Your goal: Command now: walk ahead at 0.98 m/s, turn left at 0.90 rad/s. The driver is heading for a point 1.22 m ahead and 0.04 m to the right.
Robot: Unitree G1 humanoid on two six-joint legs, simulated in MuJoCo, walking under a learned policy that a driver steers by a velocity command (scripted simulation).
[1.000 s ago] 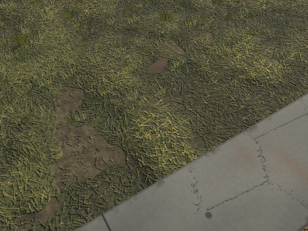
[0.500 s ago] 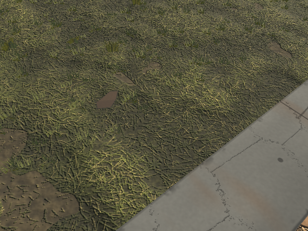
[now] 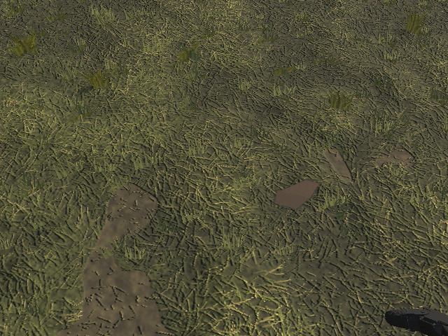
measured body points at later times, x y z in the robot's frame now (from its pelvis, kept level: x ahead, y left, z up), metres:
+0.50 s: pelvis +0.47 +0.02 +0.00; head +0.51 +0.03 +0.45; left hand +0.65 +0.27 -0.09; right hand +0.46 -0.26 -0.12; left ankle +0.23 +0.03 -0.71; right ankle +0.71 -0.04 -0.68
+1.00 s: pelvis +0.98 +0.04 +0.00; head +1.02 +0.03 +0.45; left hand +0.99 +0.34 -0.12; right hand +1.20 -0.22 -0.06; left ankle +1.15 +0.13 -0.72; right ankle +0.71 +0.00 -0.67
